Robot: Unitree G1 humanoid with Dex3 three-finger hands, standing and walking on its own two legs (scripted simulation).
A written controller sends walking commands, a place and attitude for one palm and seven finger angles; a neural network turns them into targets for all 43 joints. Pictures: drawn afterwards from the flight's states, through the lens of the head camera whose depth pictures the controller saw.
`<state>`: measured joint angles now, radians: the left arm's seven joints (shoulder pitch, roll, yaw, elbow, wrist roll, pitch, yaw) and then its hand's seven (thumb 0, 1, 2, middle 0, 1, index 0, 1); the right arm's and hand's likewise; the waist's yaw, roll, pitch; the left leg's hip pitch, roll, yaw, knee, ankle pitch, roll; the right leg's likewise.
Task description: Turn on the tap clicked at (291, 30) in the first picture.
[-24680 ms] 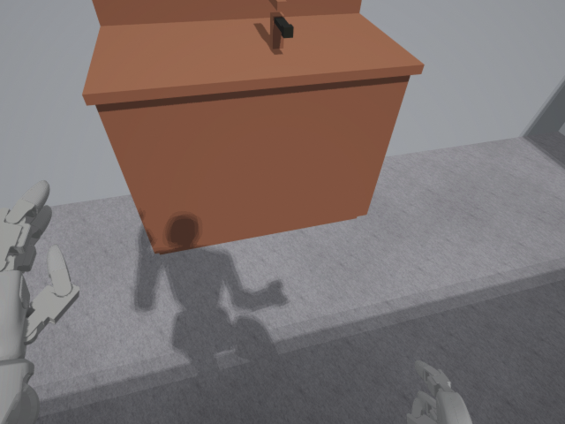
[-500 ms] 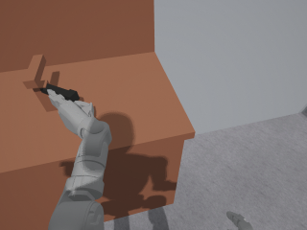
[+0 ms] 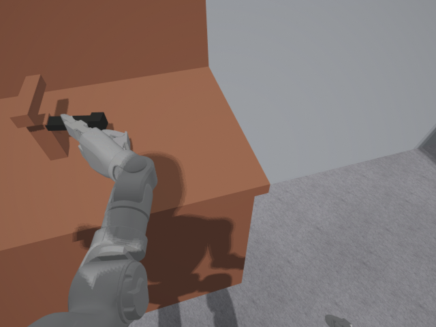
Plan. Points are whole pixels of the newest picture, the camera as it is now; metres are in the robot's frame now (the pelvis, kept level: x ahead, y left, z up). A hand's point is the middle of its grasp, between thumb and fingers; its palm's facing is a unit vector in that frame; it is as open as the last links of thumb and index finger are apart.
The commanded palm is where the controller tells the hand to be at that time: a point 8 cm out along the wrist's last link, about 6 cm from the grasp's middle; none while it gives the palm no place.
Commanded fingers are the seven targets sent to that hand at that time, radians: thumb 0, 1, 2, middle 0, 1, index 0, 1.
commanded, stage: lift the hand up off the lever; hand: left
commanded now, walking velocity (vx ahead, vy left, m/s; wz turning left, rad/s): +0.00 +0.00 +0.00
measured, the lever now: (98, 122) +0.46 +0.26 +0.14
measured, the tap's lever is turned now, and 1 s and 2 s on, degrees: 75 76 77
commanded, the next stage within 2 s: none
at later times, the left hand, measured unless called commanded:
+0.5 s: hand (117, 137) +0.42 +0.21 +0.14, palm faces +0.81 -0.59 -0.08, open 7.8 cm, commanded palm +0.37 +0.23 +0.15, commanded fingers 0.00 0.90 0.90 -0.15 -0.15 -0.15 -0.15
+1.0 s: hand (110, 132) +0.41 +0.21 +0.16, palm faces +0.80 -0.60 -0.05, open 7.8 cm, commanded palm +0.36 +0.23 +0.16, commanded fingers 0.00 0.90 0.90 -0.15 -0.15 -0.15 -0.15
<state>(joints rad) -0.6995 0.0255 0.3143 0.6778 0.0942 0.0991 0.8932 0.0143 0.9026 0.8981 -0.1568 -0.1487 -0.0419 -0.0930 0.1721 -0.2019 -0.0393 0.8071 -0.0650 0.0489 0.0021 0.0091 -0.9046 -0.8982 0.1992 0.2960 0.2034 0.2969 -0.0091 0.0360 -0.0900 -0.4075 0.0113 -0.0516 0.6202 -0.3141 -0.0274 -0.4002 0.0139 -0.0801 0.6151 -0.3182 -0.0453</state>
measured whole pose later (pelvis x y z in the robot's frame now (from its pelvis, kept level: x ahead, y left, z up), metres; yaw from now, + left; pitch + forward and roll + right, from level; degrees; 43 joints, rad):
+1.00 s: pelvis +0.01 +0.01 +0.01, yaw +0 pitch +2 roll +0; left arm -0.57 0.00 0.27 0.38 0.04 0.30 0.83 0.01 0.90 0.90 -0.16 -0.15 -0.15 -0.15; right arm 0.12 -0.19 -0.03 0.79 -0.05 0.04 -0.01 0.01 -0.90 -0.90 0.20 0.30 0.20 0.30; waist 0.04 0.04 -0.07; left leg -0.27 0.01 -0.04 0.53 -0.30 -0.02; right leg -0.26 0.01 -0.07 0.53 -0.30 -0.04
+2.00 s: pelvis +0.02 +0.00 +0.01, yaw +0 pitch +0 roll +0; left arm -0.55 0.01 0.25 0.24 0.00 0.43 0.77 0.01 0.90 0.90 -0.15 -0.15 -0.15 -0.15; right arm 0.07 -0.20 -0.01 0.80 -0.02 0.03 -0.02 0.01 -0.90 -0.90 0.20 0.30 0.20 0.30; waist 0.06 0.05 -0.06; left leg -0.16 0.01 -0.04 0.45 -0.28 -0.02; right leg -0.16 0.02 -0.07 0.45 -0.28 -0.04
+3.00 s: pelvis -0.01 +0.02 +0.02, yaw -3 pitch -6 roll +0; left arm -0.03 0.31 0.17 -0.05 -0.08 -0.06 0.14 0.01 0.90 0.90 -0.18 -0.21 -0.17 -0.21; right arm 0.16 -0.24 0.00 0.70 0.01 -0.03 -0.06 0.01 -0.90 -0.90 0.20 0.30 0.20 0.30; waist 0.05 0.06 0.07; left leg -0.04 0.01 0.00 0.34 -0.19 0.00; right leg -0.05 0.02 -0.03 0.32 -0.17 -0.02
